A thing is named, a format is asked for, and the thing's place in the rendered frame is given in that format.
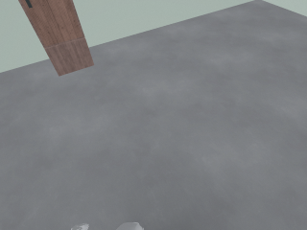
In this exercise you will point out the cupboard door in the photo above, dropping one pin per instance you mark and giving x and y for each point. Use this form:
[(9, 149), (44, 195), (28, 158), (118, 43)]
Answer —
[(55, 20)]

